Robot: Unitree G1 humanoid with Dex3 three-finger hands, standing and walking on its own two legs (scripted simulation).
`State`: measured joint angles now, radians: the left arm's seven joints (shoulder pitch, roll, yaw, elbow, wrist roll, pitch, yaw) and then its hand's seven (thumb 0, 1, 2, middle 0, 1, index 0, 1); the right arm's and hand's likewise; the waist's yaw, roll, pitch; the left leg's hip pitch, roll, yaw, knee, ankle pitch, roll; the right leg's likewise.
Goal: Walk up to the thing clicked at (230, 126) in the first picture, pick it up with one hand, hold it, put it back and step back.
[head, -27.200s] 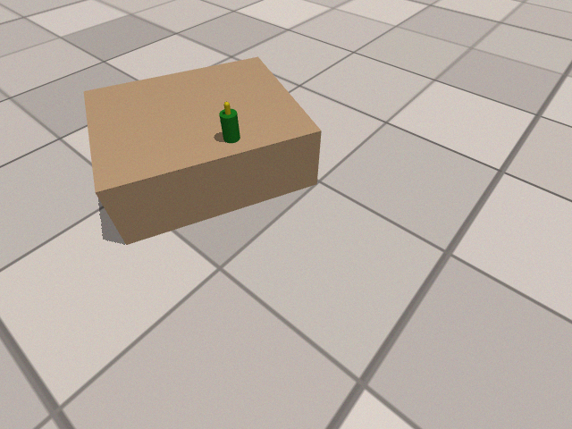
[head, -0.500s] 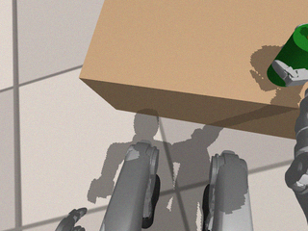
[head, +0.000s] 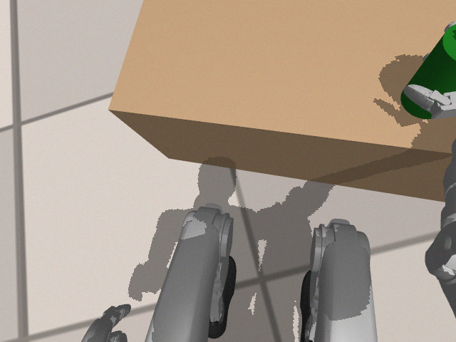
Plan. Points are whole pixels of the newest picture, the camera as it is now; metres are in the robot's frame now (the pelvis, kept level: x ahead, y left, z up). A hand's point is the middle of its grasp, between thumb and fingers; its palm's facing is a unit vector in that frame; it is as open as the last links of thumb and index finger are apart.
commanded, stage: open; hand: right
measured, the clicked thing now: out of the picture +0.53 -0.25 +0.02
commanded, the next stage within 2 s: withdraw in 0.26 s
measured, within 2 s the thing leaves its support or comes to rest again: rests again in 0.70 s
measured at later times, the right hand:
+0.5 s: hand (452, 72) +0.53 -0.25 +0.01, palm faces +0.23 +0.97 -0.01, open 13.2 cm
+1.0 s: hand out of the picture +0.54 -0.36 +0.11, palm faces +0.31 +0.94 -0.18, open 17.3 cm
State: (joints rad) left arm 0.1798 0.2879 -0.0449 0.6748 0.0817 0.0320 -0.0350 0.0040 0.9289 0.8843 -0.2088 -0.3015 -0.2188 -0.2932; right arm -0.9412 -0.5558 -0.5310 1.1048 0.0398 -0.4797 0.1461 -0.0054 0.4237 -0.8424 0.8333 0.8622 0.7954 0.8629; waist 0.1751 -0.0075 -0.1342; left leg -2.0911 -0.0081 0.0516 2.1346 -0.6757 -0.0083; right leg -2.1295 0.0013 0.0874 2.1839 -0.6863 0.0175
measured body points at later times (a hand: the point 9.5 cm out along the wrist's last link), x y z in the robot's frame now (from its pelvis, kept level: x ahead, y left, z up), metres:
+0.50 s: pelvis +0.00 +0.00 +0.00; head +0.22 -0.04 +0.39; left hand +0.07 +0.28 -0.12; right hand +0.51 -0.30 +0.01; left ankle +0.09 +0.12 -0.36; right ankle +0.08 -0.13 -0.36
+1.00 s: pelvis +0.00 -0.01 +0.07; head +0.23 -0.06 +0.46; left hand +0.06 +0.28 -0.03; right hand +0.52 -0.41 +0.12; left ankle +0.09 +0.12 -0.36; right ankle +0.08 -0.13 -0.36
